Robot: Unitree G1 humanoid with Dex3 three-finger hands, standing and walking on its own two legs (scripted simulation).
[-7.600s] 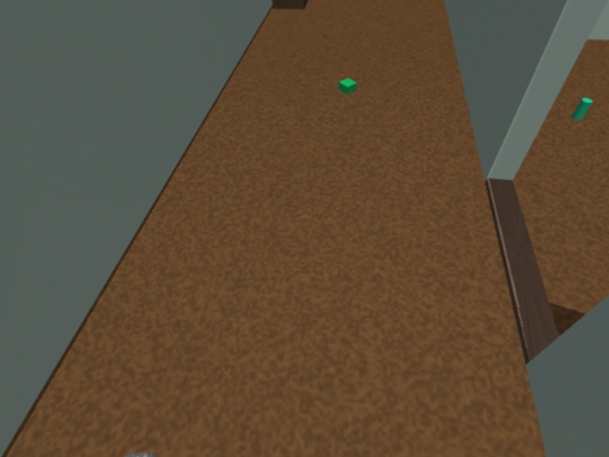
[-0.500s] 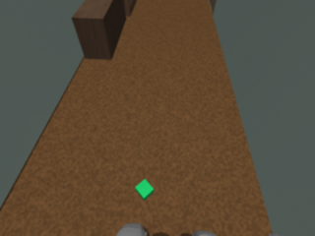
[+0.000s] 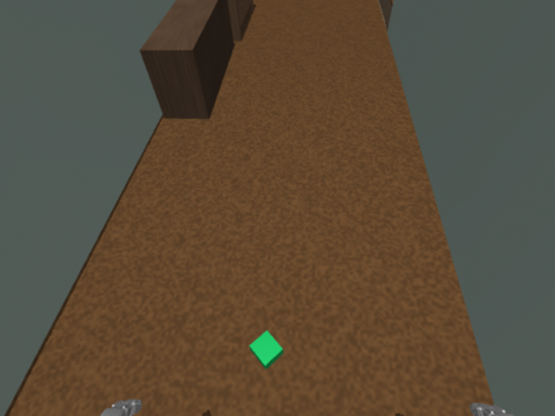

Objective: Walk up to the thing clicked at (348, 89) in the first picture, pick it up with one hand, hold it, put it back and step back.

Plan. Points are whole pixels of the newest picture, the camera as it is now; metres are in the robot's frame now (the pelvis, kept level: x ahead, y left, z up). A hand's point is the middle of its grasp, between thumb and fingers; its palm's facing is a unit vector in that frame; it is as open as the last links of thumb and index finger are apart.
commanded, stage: walk up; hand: left
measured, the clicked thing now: (266, 349) +0.41 +0.13 -0.76
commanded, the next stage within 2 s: stand in 0.88 s
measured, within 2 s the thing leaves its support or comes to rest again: neither
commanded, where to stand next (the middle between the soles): +0.05 -0.02 m, yaw -2 degrees
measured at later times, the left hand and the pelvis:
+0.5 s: hand out of the picture +0.09 +0.26 -0.16, palm faces -0.01 -0.95 -0.31, open 7.4 cm; pelvis +0.01 +0.01 +0.00, yaw +0 degrees
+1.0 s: hand out of the picture +0.07 +0.26 -0.16, palm faces +0.00 -0.95 -0.32, open 7.4 cm; pelvis +0.01 +0.01 +0.00, yaw +0 degrees
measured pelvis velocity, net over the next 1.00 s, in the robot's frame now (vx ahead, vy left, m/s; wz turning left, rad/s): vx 0.01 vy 0.01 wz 0.00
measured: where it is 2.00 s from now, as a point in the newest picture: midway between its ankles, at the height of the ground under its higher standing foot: outside the picture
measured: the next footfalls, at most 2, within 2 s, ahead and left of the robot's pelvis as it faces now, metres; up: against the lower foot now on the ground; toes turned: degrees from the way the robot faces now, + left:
none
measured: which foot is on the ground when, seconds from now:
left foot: down 0.00-1.00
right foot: down 0.00-1.00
